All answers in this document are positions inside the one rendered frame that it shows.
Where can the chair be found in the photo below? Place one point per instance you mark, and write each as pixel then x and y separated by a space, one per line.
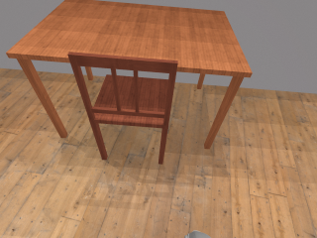
pixel 127 100

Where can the table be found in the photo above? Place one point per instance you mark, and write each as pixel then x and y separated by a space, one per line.
pixel 202 41

